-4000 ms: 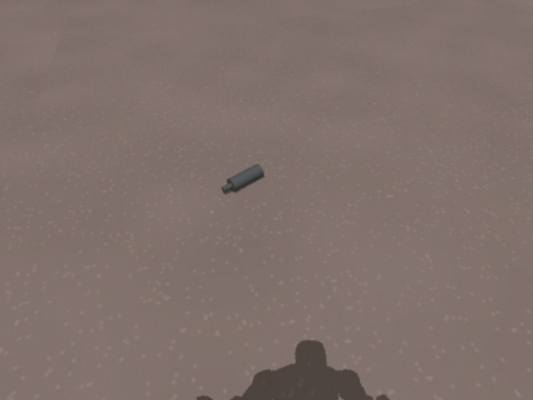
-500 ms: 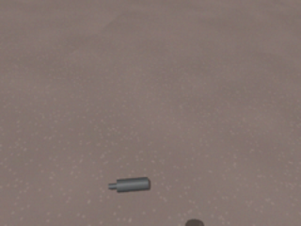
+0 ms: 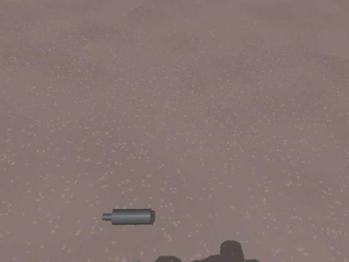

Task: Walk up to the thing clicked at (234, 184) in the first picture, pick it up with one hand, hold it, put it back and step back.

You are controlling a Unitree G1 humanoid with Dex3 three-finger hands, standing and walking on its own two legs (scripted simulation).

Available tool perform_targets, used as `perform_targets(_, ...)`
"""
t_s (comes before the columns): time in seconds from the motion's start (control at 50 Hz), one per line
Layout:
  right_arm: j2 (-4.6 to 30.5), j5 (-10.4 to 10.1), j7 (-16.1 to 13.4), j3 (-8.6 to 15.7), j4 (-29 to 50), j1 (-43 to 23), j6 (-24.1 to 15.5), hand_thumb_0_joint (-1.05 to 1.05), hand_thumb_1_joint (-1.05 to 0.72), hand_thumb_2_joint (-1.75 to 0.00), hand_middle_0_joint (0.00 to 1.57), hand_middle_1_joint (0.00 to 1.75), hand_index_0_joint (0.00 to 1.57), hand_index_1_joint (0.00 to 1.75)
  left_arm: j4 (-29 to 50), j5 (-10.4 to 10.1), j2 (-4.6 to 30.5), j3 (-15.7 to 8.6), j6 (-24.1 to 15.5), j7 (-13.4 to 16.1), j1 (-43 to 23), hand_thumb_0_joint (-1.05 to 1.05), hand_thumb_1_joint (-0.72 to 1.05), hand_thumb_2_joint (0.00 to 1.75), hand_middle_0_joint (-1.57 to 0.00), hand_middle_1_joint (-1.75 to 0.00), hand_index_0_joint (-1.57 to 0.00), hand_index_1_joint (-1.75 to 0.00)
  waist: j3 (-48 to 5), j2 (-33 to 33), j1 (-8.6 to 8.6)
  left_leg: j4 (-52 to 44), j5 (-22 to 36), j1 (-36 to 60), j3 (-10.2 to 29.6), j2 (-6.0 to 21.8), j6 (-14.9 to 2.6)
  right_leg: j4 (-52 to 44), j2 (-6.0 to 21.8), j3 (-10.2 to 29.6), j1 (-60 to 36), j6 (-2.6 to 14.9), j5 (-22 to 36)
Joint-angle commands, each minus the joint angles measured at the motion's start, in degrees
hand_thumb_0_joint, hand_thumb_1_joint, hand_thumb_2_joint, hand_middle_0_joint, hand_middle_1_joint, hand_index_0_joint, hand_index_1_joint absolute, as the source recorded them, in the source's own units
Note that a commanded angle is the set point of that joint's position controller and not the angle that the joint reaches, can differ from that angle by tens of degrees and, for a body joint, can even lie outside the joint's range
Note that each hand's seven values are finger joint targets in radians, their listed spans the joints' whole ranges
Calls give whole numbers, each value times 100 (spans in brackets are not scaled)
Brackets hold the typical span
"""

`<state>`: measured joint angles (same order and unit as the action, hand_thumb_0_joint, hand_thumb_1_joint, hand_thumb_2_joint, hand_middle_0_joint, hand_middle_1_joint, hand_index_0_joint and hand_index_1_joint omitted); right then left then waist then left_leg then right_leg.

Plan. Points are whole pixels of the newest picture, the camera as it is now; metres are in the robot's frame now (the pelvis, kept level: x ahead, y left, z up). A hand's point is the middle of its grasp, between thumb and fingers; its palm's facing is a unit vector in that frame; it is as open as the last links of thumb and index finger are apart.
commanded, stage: walk up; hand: left
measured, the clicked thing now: (126, 216) +0.46 +0.22 -0.70
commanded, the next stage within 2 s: none
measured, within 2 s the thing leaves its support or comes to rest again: neither
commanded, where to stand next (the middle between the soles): +0.15 -0.13 m, yaw +3 degrees
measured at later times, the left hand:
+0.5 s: hand out of the picture +0.08 +0.10 -0.13, palm faces +0.00 -0.92 -0.40, open 7.4 cm
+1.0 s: hand out of the picture +0.15 +0.12 -0.14, palm faces +0.06 -0.89 -0.44, open 7.4 cm
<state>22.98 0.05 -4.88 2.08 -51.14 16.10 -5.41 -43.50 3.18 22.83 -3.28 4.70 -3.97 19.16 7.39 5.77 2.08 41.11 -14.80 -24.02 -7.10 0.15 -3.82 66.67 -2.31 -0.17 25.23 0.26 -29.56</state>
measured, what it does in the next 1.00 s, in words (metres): steps to the right: right foot, then left foot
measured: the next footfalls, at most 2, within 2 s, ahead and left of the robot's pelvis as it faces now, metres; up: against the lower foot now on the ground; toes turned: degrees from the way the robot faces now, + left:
right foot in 0.28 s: +0.16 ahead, -0.29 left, +0.00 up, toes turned +4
left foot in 0.70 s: +0.12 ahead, -0.02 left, +0.00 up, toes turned +5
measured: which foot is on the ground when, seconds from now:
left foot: down 0.00-0.28, up 0.30-0.68, down 0.70-1.00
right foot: up 0.00-0.26, down 0.28-1.00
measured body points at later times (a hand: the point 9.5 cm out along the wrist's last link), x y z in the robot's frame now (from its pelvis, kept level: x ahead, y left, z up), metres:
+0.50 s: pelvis +0.06 -0.18 +0.00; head +0.08 -0.19 +0.45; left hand +0.08 +0.14 -0.11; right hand +0.12 -0.52 -0.12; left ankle +0.12 -0.06 -0.67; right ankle +0.07 -0.31 -0.71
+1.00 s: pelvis +0.07 -0.16 -0.01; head +0.10 -0.17 +0.44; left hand +0.14 +0.17 -0.11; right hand +0.22 -0.46 -0.12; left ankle +0.10 -0.04 -0.70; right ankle +0.12 -0.29 -0.71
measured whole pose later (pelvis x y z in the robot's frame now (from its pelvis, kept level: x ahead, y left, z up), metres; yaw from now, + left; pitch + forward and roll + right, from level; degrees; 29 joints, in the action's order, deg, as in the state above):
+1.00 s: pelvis +0.07 -0.16 -0.01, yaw +4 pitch -3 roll -1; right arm 22.4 -0.7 0.7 2.0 -51.7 5.0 2.0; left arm -52.7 0.6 23.0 -1.3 -3.7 2.0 9.7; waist 6.5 -2.7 0.7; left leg 50.7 -25.4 -23.6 1.6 0.9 -1.2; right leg 45.5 1.9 -2.8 21.5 -0.7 -20.7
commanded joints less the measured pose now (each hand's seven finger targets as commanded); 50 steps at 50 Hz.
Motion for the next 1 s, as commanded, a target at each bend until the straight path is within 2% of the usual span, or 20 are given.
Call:
perform_targets(0.0, 1825, 47, -248, 586, 205, 632, -83, 0, -90, -90, 20, 30, 20, 30, 495, 15, 1543, -619, -97, 94, 3, 0, 90, 90, -20, -30, -20, -30, -460, -480, -200, -1870, 190, 751, 2502, 2055, -1001, 572, 718, 1099, 1072, -65, 358)
perform_targets(0.18, 2404, 247, 41, 689, 349, -278, -68, 0, -90, -90, 20, 30, 20, 30, 159, -162, 1271, -616, -82, -123, 288, 0, 90, 90, -20, -30, -20, -30, -713, -2232, 100, -1631, -2198, -634, 1138, 1377, -615, -1649, 738, -61, -527, -7, 524)
perform_targets(0.24, 1699, 302, 142, 459, 291, -358, 179, 0, -90, -90, 20, 30, 20, 30, -464, -144, 1346, -715, -220, 89, 1179, 0, 90, 90, -20, -30, -20, -30, -936, -618, 584, 615, -2846, -1422, 353, 689, -206, -2956, 202, -428, -1776, -110, 585)
perform_targets(0.26, 1165, 268, 144, 308, 328, -228, 257, 0, -90, -90, 20, 30, 20, 30, -522, -44, 1727, -780, -266, 164, 1320, 0, 90, 90, -20, -30, -20, -30, -622, 916, 724, 2195, -2698, -2064, -153, 198, 16, -3916, 764, 703, -1511, 98, -782)
perform_targets(0.28, 902, 160, 129, 187, 440, -227, 273, 0, -90, -90, 20, 30, 20, 30, -180, 22, 2044, -756, -368, 232, 742, 0, 90, 90, -20, -30, -20, -30, -211, 1401, 525, 3199, -2101, -2517, 651, -72, 206, -5098, 1798, 3186, -609, 550, -2249)
perform_targets(0.3, 1387, 119, 71, 372, 448, -270, 244, 0, -90, -90, 20, 30, 20, 30, 46, -39, 2477, -768, -414, 280, -198, 0, 90, 90, -20, -30, -20, -30, 22, 929, 185, 3188, -1626, -2451, 1312, 111, 253, -5791, 2354, 4162, -494, 1140, -2539)
perform_targets(0.32, 1662, 125, 85, 411, 290, -226, 214, 0, -90, -90, 20, 30, 20, 30, 76, -154, 2455, -787, -458, 304, -559, 0, 90, 90, -20, -30, -20, -30, 189, 616, 13, 3006, -1372, -2452, 1313, 440, 248, -5675, 2395, 4012, -474, 1228, -2525)
perform_targets(0.4, 1457, 22, 275, 331, -173, 250, 234, 0, -90, -90, 20, 30, 20, 30, -293, -182, 1887, -549, -704, 411, -453, 0, 90, 90, -20, -30, -20, -30, -33, 373, -134, 2180, -909, -1325, 1143, 476, 182, -4227, 1838, 2032, -427, 1049, 515)
perform_targets(0.54, 1343, 176, 486, 452, 391, -404, 517, 0, -90, -90, 20, 30, 20, 30, -378, -295, 1927, -446, -914, 666, 16, 0, 90, 90, -20, -30, -20, -30, -604, 242, 26, 1543, -845, -980, 982, 373, 218, -3449, 2320, 1697, -1359, 1344, 4733)
perform_targets(0.62, 1121, 141, 541, 462, 571, -699, 528, 0, -90, -90, 20, 30, 20, 30, -351, -323, 1885, -393, -878, 775, 117, 0, 90, 90, -20, -30, -20, -30, -919, 360, 65, 880, -950, -707, 716, 186, 181, -2917, 2113, 1217, -1725, 1170, 5590)
perform_targets(0.68, 1113, 107, 529, 522, 324, -225, 431, 0, -90, -90, 20, 30, 20, 30, -257, -378, 1738, -287, -815, 767, -240, 0, 90, 90, -20, -30, -20, -30, -1449, 47, -294, -767, 725, 1009, 597, -7, -64, -1925, 1442, 325, -1136, 596, 4815)
perform_targets(0.7, 1424, 138, 478, 632, 228, 122, 398, 0, -90, -90, 20, 30, 20, 30, -181, -391, 1437, -179, -822, 746, -304, 0, 90, 90, -20, -30, -20, -30, -1809, -620, -533, -742, 1703, 2157, 1364, 406, -360, -900, 1141, 67, -197, 287, 3865)
perform_targets(0.72, 1685, 155, 441, 697, 302, 155, 374, 0, -90, -90, 20, 30, 20, 30, -88, -421, 1034, -62, -840, 727, -282, 0, 90, 90, -20, -30, -20, -30, -1983, -1649, -585, -641, 2973, 3102, 2848, 1400, -898, -85, 574, -246, 1126, -57, 1312)
perform_targets(0.74, 1701, -23, 445, 651, 276, 171, 385, 0, -90, -90, 20, 30, 20, 30, -187, -399, 1198, -103, -794, 784, -420, 0, 90, 90, -20, -30, -20, -30, -2159, -1546, -623, -691, 3311, 2884, 3398, 2084, -1603, -386, 545, -82, 980, 31, -715)
perform_targets(0.76, 1628, -39, 448, 627, 260, -140, 438, 0, -90, -90, 20, 30, 20, 30, -302, -367, 1309, -75, -806, 803, -577, 0, 90, 90, -20, -30, -20, -30, -1770, -1349, -508, -791, 2948, 2065, 3250, 2100, -1648, -717, 722, 128, 644, 46, -915)
perform_targets(0.86, 1357, -9, 429, 367, 412, -1190, 506, 0, -90, -90, 20, 30, 20, 30, -733, -399, 1138, -152, -840, 700, -115, 0, 90, 90, -20, -30, -20, -30, -940, -1310, 45, -321, 3094, 427, 1673, 1029, -699, -2471, 449, -379, -796, 40, 1084)
perform_targets(0.9, 1141, -73, 471, 294, 411, -1322, 566, 0, -90, -90, 20, 30, 20, 30, -909, -303, 1289, -222, -895, 736, -48, 0, 90, 90, -20, -30, -20, -30, -996, -956, 157, 164, 1950, 67, 1448, 745, -301, -3237, 512, 24, -1406, 182, 2202)
perform_targets(0.94, 754, -85, 476, 181, 416, -1220, 632, 0, -90, -90, 20, 30, 20, 30, -787, -175, 1887, -282, -953, 750, -385, 0, 90, 90, -20, -30, -20, -30, -705, 93, 31, 1060, -530, -634, 1014, 51, 162, -4481, 2307, 2603, -1050, 956, 1550)
perform_targets(0.96, 1128, -37, 430, 337, 314, -1232, 677, 0, -90, -90, 20, 30, 20, 30, -681, -181, 2203, -329, -920, 729, -909, 0, 90, 90, -20, -30, -20, -30, -615, 419, -56, 1656, -1949, -177, 1052, 136, 177, -4603, 2833, 2957, -318, 1580, 1402)
perform_targets(0.98, 1213, -12, 450, 372, 157, -1016, 670, 0, -90, -90, 20, 30, 20, 30, -621, -179, 2070, -331, -902, 708, -1217, 0, 90, 90, -20, -30, -20, -30, -512, 322, -218, 1529, -1823, 54, 1149, 317, 225, -4495, 2737, 2776, -141, 1583, 1196)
